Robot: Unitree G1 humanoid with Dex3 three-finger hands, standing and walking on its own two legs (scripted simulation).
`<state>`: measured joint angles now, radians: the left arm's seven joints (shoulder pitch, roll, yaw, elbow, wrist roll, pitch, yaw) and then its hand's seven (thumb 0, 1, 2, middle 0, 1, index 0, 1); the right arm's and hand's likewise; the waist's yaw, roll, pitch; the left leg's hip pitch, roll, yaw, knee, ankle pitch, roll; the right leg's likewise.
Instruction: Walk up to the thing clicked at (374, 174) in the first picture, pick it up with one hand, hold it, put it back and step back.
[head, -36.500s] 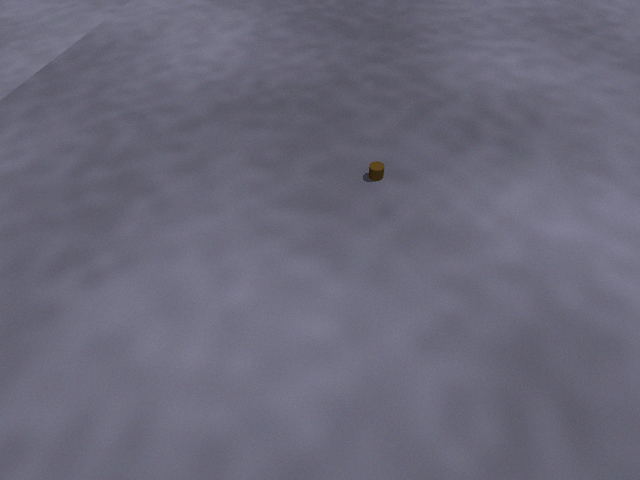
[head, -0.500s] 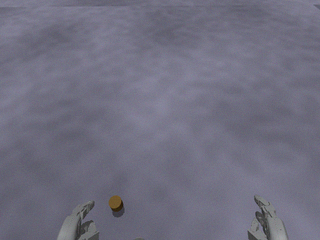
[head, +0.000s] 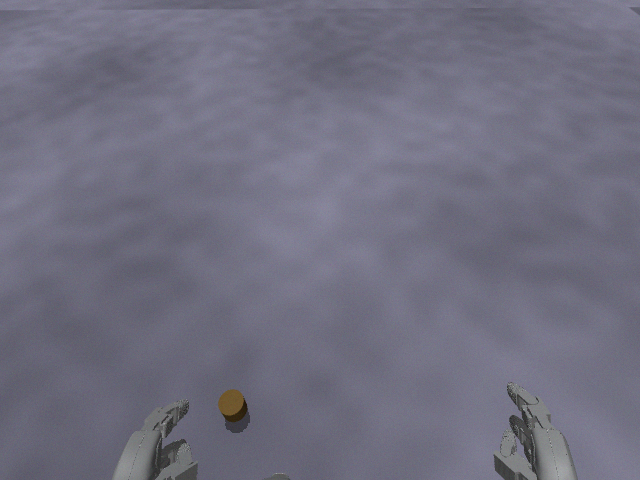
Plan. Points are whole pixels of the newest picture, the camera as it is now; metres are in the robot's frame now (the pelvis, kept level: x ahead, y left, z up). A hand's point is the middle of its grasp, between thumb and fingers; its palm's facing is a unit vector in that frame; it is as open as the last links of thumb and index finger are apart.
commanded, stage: home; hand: left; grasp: from above
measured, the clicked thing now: (233, 405) +0.44 +0.29 -0.68
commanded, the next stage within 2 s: stand in 0.82 s
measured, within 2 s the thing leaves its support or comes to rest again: neither
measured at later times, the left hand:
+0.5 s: hand (197, 462) +0.17 +0.18 -0.05, palm faces +0.04 -0.98 -0.20, open 7.4 cm
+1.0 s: hand (189, 468) +0.17 +0.19 -0.07, palm faces +0.01 -0.96 -0.29, open 7.4 cm
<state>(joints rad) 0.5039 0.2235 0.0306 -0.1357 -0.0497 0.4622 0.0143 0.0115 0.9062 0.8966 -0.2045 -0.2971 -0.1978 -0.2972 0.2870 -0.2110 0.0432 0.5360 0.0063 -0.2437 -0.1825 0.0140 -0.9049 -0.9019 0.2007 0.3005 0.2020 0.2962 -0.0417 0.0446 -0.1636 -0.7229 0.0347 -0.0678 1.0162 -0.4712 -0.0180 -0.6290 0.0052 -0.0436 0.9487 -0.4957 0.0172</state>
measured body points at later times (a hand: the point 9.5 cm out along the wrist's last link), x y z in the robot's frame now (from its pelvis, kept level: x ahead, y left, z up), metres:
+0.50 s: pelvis +0.01 +0.00 +0.00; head +0.03 +0.00 +0.45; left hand +0.17 +0.23 -0.03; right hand +0.17 -0.25 -0.06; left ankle +0.02 +0.13 -0.68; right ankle -0.01 -0.13 -0.68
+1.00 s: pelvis +0.00 +0.00 +0.01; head +0.02 +0.00 +0.46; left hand +0.17 +0.24 -0.05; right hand +0.15 -0.25 -0.08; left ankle +0.02 +0.12 -0.68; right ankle -0.01 -0.13 -0.68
